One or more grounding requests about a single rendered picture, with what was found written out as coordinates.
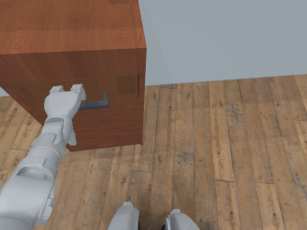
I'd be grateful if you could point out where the robot right shin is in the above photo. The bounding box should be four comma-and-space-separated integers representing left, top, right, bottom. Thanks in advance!
170, 209, 180, 215

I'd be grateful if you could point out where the robot left forearm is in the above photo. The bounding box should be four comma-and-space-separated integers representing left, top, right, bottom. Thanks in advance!
0, 114, 73, 201

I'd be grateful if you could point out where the left robot thigh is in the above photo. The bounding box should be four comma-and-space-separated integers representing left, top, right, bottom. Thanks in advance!
106, 206, 139, 230

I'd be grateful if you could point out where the drawer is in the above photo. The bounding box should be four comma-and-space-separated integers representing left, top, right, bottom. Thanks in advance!
8, 75, 138, 110

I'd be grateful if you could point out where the left robot upper arm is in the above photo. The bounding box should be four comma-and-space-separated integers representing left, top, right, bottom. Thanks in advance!
0, 174, 57, 230

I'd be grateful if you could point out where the handle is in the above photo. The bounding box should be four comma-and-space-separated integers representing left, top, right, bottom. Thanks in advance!
78, 91, 109, 111

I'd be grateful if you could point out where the left robot hand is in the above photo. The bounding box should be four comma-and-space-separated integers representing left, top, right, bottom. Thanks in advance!
44, 83, 86, 146

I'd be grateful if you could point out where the cabinet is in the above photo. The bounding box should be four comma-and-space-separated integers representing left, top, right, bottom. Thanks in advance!
0, 0, 147, 152

